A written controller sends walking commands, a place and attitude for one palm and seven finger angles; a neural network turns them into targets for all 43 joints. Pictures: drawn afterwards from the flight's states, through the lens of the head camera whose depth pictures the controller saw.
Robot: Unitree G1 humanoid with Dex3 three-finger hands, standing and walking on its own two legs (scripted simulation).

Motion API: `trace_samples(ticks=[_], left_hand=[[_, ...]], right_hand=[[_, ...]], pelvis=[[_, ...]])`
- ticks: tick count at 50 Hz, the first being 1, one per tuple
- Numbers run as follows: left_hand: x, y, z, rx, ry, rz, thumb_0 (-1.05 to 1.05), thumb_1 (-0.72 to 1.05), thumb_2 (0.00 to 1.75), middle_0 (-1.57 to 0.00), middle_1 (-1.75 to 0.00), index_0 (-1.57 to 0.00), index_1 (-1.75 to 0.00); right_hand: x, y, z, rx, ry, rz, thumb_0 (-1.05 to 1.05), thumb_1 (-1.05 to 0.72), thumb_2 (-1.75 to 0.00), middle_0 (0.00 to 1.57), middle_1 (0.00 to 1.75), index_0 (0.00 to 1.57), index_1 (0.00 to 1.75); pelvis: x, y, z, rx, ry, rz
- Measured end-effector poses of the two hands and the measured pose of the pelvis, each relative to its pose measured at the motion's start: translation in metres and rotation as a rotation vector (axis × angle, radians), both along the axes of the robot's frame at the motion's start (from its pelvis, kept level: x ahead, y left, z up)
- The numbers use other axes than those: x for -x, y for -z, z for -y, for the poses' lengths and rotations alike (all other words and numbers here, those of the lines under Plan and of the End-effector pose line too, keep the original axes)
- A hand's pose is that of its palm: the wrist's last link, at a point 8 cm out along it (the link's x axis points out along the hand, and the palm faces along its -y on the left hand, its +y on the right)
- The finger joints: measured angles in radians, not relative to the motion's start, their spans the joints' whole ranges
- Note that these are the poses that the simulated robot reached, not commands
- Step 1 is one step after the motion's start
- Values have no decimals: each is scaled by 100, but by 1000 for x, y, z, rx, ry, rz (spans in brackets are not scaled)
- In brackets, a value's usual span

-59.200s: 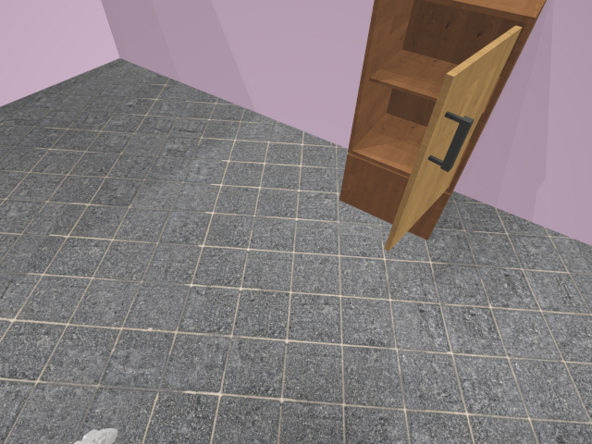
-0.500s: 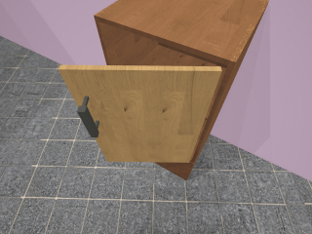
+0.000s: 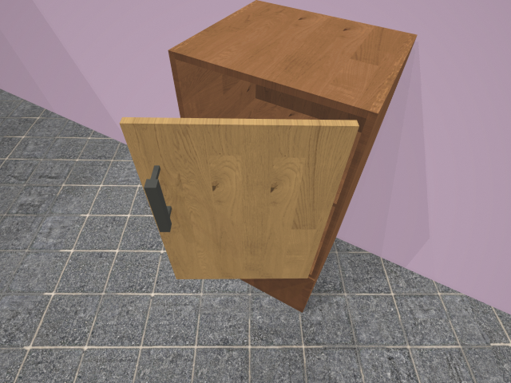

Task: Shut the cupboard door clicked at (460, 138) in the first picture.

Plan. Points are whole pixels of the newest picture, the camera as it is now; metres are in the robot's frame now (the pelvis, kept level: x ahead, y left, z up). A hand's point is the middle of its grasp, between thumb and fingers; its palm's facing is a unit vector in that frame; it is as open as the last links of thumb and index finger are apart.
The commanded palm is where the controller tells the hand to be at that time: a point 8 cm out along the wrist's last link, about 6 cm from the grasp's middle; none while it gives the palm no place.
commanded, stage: come to a stop and stand still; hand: left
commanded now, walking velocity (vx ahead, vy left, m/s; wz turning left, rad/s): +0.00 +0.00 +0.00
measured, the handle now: (161, 199) +0.45 +0.22 -0.02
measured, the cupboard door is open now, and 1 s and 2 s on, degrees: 30 30 30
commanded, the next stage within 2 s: look again from close up in 0.28 s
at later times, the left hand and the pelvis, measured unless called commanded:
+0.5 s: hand out of the picture -0.01 +0.19 -0.17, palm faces +0.01 -0.98 -0.19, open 7.4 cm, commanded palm none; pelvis -0.02 +0.02 +0.01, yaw +0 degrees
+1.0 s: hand out of the picture +0.03 +0.19 -0.15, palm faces +0.13 -0.97 -0.21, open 7.3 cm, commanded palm +0.08 +0.23 -0.06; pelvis -0.01 +0.01 +0.01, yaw +1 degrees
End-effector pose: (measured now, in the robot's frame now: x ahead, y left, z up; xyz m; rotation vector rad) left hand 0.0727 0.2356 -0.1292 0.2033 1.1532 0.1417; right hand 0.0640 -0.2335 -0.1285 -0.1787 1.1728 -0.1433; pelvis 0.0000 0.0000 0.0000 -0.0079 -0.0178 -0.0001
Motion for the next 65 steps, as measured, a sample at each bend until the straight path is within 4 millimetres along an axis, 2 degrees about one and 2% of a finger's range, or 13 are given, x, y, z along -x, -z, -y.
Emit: trace_samples(ticks=[10, 16, 22, 30, 48, 49, 50, 53, 56, 58, 61, 63, 65], left_hand=[[45, 4, -11, 5, -27, -97, 0, 91, 90, -20, -30, -20, -30], [72, 8, -11, 19, -39, -160, 0, 91, 90, -20, -30, -20, -30], [88, 10, -7, 35, -47, -199, 0, 91, 90, -20, -30, -20, -30], [94, 9, -3, 47, -55, -217, 0, 91, 90, -20, -30, -20, -30], [84, 7, 7, 40, -52, -219, 0, 91, 90, -20, -30, -20, -30], [73, 3, 1, 42, -112, -171, 1, 91, 90, -20, -30, -21, -30], [54, -10, -6, 26, -140, -56, 2, 92, 90, -20, -30, -21, -30], [-14, -69, -15, -34, -150, 401, 2, 93, 90, -21, -31, -22, -31], [-72, -124, -7, -34, -115, 757, 2, 93, 90, -23, -34, -23, -33], [-95, -144, 3, 8, -69, 945, 2, 93, 90, -25, -36, -26, -36], [-101, -142, 18, 113, 17, 1140, 1, 92, 90, -29, -41, -30, -40], [-89, -121, 24, 157, 66, 1172, 0, 92, 90, -33, -44, -33, -44], [-66, -90, 24, 174, 65, 1112, 0, 91, 90, -36, -48, -36, -47]], right_hand=[[31, 1, -11, -5, 5, -78, 1, -92, -90, 20, 30, 20, 30], [44, 0, -15, -5, 15, -112, 1, -92, -90, 20, 30, 20, 30], [53, 0, -19, -10, 23, -137, 1, -91, -90, 20, 30, 20, 30], [61, 1, -23, -16, 32, -160, 1, -92, -90, 20, 30, 20, 30], [72, 4, -24, -39, 52, -210, 1, -92, -90, 20, 30, 20, 30], [69, 2, -21, -20, 44, -175, 1, -92, -90, 20, 30, 20, 30], [63, -2, -17, 3, 43, -107, 2, -93, -90, 20, 30, 20, 30], [37, -12, -3, 29, 14, 113, 2, -93, -90, 21, 30, 20, 30], [-1, -19, 11, 28, -37, 307, 2, -92, -90, 20, 30, 20, 30], [-28, -25, 20, 29, -55, 419, 2, -92, -90, 20, 30, 20, 30], [-66, -35, 32, 49, -92, 545, 2, -92, -90, 20, 30, 20, 30], [-88, -40, 40, 70, -132, 600, 2, -91, -90, 20, 30, 20, 30], [-110, -41, 47, 93, -179, 639, 2, -91, -90, 20, 30, 20, 30]], pelvis=[[11, -4, -10, -2, 0, 9], [16, -6, -14, -3, 0, 13], [18, -8, -16, -4, -1, 14], [18, -10, -18, -7, -4, 14], [12, -11, -11, -8, -1, 9], [13, -10, -10, -8, -7, 12], [13, -8, -7, -11, -11, 11], [10, -4, -1, -28, -28, 1], [12, 2, 2, -17, -60, -22], [14, 10, 6, -16, -57, -64], [18, 26, 19, -25, -37, -132], [20, 40, 28, -28, -36, -166], [21, 54, 35, -26, -42, -197]])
